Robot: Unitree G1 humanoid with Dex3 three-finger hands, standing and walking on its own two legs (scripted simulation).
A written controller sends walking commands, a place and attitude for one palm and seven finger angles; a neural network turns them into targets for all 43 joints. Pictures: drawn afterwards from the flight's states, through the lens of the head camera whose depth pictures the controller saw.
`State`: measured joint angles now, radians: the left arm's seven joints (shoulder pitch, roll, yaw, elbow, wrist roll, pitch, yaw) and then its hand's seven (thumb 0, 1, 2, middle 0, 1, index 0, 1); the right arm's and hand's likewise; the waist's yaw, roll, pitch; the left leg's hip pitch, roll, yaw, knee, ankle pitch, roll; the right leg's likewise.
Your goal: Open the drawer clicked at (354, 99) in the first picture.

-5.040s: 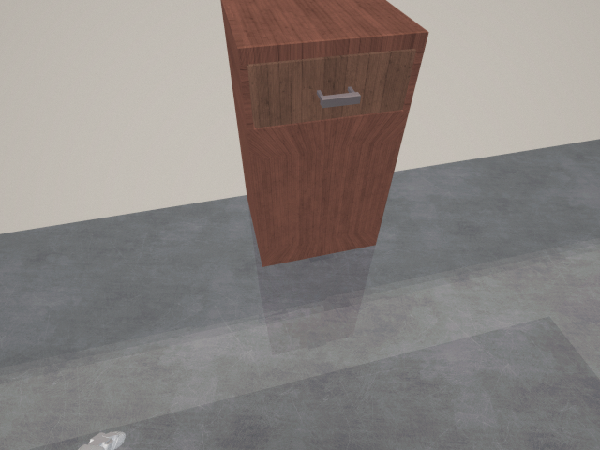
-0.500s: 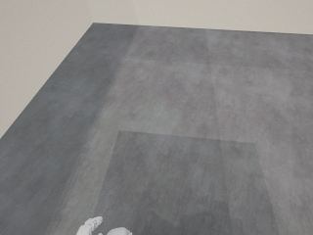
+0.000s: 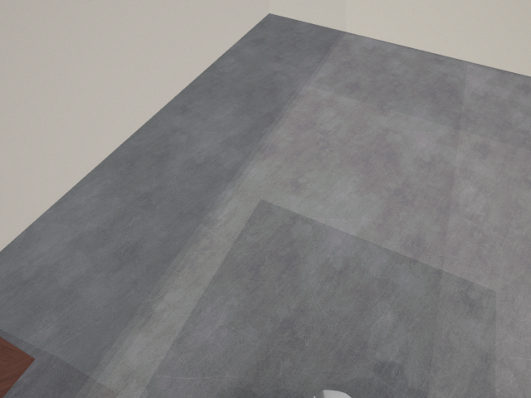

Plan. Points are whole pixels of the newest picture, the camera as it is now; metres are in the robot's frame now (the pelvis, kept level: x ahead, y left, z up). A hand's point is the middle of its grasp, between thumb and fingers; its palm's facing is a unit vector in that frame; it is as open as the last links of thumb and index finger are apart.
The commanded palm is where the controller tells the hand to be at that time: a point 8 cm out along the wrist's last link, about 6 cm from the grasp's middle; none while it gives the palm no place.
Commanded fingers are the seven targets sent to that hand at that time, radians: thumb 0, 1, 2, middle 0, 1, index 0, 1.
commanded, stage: turn to face it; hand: left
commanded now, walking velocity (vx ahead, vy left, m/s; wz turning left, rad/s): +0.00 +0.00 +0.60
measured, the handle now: out of the picture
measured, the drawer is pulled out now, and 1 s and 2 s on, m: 0.00 0.00 0.00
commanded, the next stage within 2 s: take the last steps up to it in 1.80 s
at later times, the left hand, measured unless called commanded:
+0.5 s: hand out of the picture -0.04 +0.14 -0.15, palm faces +0.35 -0.90 -0.25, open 7.4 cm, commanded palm none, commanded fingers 0.00 0.90 0.90 -0.20 -0.30 -0.20 -0.30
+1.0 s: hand out of the picture -0.08 +0.20 -0.15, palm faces +0.59 -0.76 -0.27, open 7.4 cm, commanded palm none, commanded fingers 0.00 0.90 0.90 -0.20 -0.30 -0.20 -0.30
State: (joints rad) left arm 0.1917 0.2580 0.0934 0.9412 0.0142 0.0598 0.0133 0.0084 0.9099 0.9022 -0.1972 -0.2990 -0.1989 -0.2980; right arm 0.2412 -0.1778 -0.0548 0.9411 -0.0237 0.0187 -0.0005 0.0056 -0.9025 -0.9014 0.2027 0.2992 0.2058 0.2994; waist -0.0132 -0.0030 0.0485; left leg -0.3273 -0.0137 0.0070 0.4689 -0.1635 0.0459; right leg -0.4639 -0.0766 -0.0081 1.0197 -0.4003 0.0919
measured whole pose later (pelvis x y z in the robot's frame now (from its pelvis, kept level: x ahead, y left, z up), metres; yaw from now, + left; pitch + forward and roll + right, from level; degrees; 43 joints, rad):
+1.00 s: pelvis -0.05 -0.05 +0.00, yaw +36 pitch +0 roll +0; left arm 0.13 0.25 0.06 0.87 0.01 0.05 0.01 0.01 0.91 0.90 -0.20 -0.30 -0.20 -0.30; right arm 0.19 -0.22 -0.06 0.92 -0.02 0.04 0.01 0.01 -0.90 -0.90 0.20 0.30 0.21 0.30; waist -0.02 0.00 0.07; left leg -0.26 -0.05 -0.09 0.49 -0.23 0.02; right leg -0.41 -0.06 0.00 0.85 -0.42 0.10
